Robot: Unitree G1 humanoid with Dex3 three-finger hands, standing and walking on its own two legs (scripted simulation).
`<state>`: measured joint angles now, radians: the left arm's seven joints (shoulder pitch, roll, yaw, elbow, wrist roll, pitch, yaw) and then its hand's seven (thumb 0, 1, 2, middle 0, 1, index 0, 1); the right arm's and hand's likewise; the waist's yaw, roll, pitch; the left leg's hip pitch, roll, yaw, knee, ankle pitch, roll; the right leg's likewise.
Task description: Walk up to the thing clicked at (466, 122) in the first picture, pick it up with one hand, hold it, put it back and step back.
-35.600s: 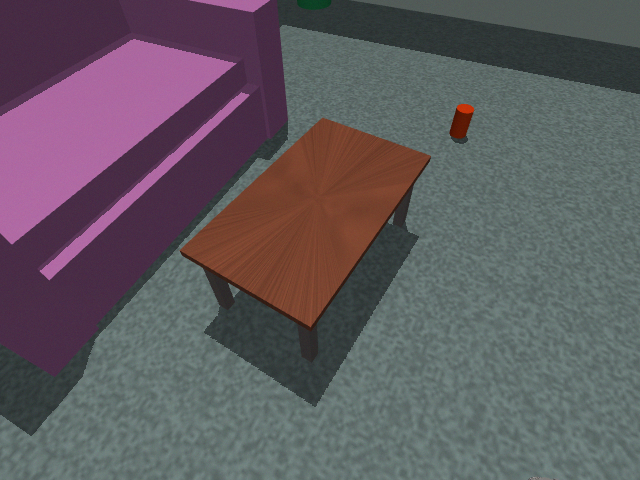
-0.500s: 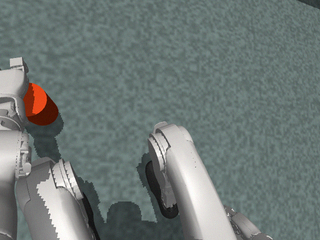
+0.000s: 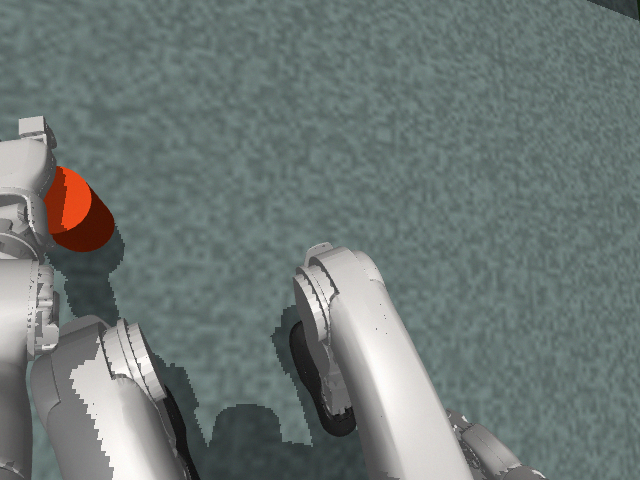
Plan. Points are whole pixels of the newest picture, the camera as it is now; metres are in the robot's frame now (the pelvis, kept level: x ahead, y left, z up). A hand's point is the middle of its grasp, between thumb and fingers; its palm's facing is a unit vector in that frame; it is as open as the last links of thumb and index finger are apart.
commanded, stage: rest palm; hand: left
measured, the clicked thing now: (69, 214) +0.47 +0.21 -0.24
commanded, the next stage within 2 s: go down in 0.04 s
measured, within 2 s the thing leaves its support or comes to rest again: neither
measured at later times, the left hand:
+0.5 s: hand (24, 193) +0.48 +0.23 -0.16, palm faces -0.35 -0.05 -0.94, open 14.4 cm
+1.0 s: hand out of the picture +0.45 +0.26 +0.05, palm faces -0.40 -0.06 -0.92, open 14.0 cm
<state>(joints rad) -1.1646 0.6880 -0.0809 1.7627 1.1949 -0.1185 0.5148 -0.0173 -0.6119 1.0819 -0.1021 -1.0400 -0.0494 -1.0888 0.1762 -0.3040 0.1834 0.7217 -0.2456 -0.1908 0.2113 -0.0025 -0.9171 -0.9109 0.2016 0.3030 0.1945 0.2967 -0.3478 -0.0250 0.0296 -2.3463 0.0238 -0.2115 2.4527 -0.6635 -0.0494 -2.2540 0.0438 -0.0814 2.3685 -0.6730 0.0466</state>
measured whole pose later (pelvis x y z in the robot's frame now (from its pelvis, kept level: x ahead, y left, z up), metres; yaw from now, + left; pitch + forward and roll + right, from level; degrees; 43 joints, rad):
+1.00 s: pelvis +0.00 -0.01 +0.13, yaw +5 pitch +33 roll -4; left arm -0.83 0.53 -0.12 0.98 1.06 0.03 0.11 0.00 -0.60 1.20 -0.13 -1.04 -0.04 -1.13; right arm 0.18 -0.30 -0.02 0.64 -0.05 0.09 0.03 0.00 -0.93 -0.91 0.20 0.30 0.20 0.30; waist -0.14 0.04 -0.16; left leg -1.97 0.05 -0.11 2.01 -0.62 -0.04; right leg -1.91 0.02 -0.03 1.98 -0.65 0.02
